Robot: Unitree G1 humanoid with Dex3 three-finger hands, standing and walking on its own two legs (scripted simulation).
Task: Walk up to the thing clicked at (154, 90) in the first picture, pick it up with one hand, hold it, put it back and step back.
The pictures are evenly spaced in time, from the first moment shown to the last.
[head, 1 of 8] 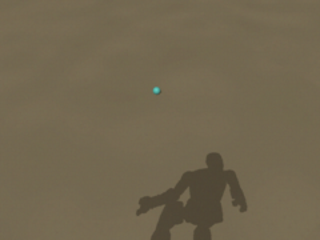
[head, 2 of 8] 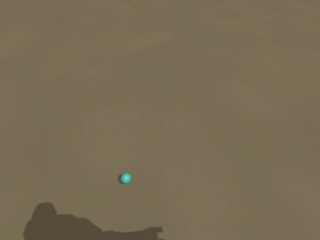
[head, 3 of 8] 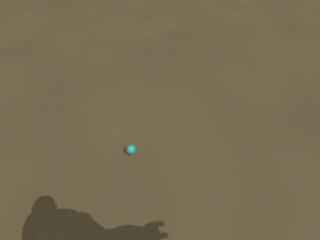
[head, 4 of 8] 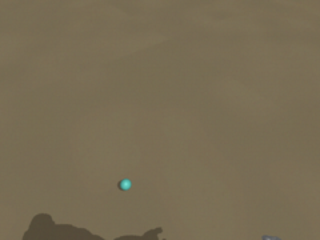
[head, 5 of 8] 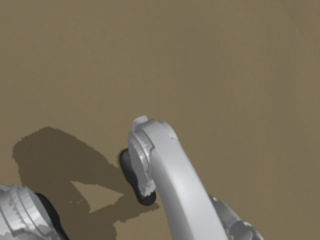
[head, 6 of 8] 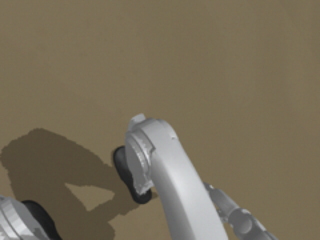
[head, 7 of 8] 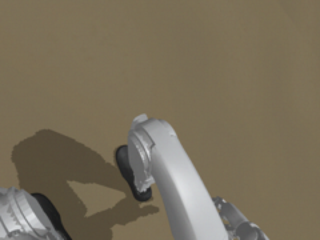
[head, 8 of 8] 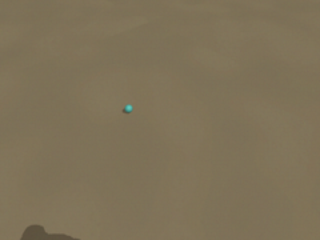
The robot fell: no
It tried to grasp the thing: no
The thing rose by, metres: 0.00
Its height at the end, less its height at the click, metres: +0.00
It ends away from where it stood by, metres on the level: 0.10
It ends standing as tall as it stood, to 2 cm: yes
